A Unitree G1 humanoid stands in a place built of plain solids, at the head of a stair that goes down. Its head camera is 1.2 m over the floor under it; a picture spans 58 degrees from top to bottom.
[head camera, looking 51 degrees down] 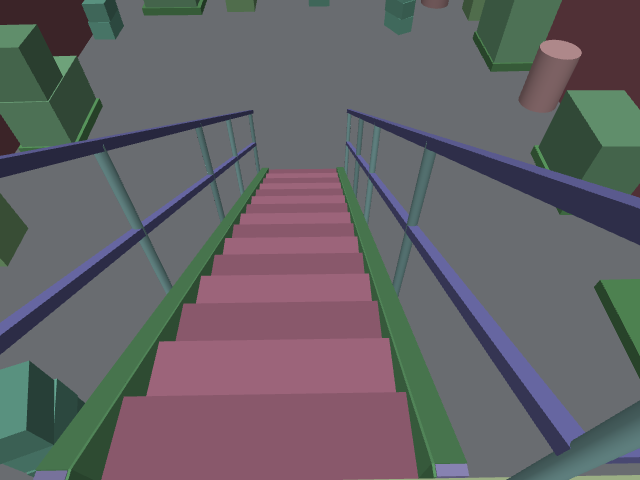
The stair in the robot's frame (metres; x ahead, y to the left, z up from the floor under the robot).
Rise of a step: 0.18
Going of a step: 0.27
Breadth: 0.89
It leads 1 degrees to the left of straight ahead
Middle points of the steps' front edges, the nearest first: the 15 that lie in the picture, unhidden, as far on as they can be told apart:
0.48 0.17 -0.18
0.76 0.18 -0.35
1.03 0.18 -0.53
1.31 0.19 -0.71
1.58 0.19 -0.89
1.86 0.19 -1.07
2.13 0.20 -1.24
2.41 0.20 -1.42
2.68 0.21 -1.60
2.96 0.21 -1.78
3.23 0.21 -1.95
3.51 0.22 -2.13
3.78 0.22 -2.31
4.06 0.23 -2.48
4.33 0.23 -2.66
